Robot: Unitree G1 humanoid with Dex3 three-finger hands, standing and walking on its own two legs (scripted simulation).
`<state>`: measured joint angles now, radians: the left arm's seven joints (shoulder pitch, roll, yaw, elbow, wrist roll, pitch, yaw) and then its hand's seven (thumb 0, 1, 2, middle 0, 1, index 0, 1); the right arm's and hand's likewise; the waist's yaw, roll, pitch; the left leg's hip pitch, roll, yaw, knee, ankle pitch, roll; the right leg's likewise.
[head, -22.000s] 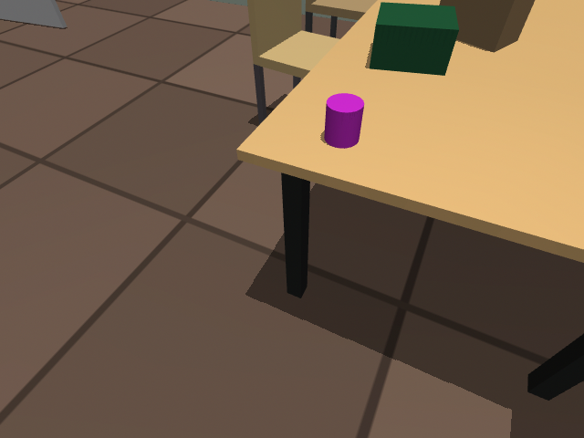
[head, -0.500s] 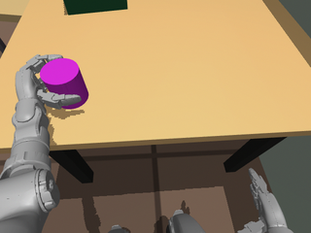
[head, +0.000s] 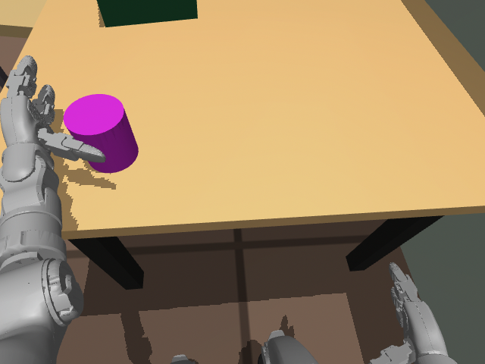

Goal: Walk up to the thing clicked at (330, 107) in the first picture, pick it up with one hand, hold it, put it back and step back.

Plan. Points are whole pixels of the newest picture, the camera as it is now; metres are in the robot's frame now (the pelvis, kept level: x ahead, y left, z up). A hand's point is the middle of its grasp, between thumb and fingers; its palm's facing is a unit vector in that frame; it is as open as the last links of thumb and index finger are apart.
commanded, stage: withdraw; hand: left
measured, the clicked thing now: (104, 135) +0.50 +0.17 +0.08
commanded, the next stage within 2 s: rise in 0.14 s
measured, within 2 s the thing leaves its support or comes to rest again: neither
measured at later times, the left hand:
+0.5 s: hand out of the picture +0.50 +0.30 +0.22, palm faces +0.29 -0.94 -0.20, open 17.5 cm
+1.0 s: hand out of the picture +0.30 +0.29 +0.20, palm faces +0.39 -0.84 -0.37, open 17.6 cm
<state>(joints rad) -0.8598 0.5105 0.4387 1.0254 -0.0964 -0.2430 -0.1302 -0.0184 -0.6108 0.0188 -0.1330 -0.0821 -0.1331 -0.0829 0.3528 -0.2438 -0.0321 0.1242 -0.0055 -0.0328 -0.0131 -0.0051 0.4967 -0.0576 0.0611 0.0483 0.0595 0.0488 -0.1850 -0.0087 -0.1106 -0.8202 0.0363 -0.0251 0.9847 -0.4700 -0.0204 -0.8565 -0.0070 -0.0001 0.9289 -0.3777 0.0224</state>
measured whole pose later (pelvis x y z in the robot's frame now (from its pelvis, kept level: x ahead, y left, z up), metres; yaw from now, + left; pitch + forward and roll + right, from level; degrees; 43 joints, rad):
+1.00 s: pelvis +0.02 +0.01 +0.04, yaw +1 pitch +4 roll -1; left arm 0.07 0.41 0.37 -0.05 -0.07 -0.04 -0.01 -0.02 -0.57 0.04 -0.07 -0.04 -0.06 -0.05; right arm 0.35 -0.24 -0.13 0.40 0.06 -0.03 -0.01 -0.01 0.52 -0.06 0.06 0.05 0.06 0.05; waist 0.03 0.05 -0.08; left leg -0.36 0.01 -0.02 0.68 -0.39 -0.01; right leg -0.40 -0.03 0.00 0.66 -0.32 0.03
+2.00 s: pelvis +0.00 -0.01 +0.05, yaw +2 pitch -1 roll +0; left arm 0.46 0.23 0.17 0.04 -0.02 -0.25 0.02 -0.01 -0.57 0.04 -0.06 -0.05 -0.06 -0.05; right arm 0.28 -0.15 -0.04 0.54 0.00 -0.16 -0.03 0.00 -0.36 -0.60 0.16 0.21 0.16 0.21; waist 0.03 0.01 0.05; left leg -0.23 0.00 -0.03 0.54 -0.29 -0.02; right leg -0.28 -0.04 -0.02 0.56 -0.25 0.02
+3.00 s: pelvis +0.01 -0.01 +0.06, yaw +2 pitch -3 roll +1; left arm 0.21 0.37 -0.02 0.93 0.03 -0.02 0.02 -0.01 -0.56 0.04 -0.05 -0.05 -0.06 -0.05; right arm 0.20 -0.34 -0.02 0.93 -0.03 0.00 0.01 0.01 -0.91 -0.90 0.21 0.30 0.20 0.30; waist 0.00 0.01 0.01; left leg -0.16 0.00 -0.03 0.50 -0.29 -0.02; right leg -0.22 -0.04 -0.02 0.52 -0.25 0.02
